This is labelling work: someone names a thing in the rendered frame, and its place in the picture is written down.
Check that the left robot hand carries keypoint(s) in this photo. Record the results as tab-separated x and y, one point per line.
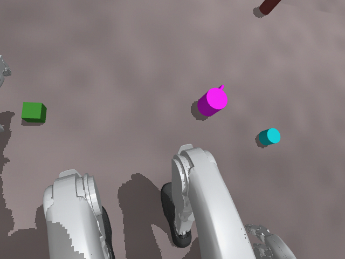
4	71

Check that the right robot hand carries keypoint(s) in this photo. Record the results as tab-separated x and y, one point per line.
275	247

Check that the right robot foot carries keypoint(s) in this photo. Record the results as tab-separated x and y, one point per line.
181	241

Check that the left robot foot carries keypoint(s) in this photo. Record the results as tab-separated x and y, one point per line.
108	233

